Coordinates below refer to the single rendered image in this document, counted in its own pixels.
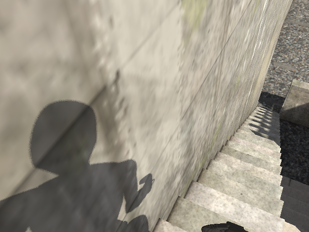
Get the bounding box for stairs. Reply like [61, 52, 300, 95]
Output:
[153, 106, 285, 232]

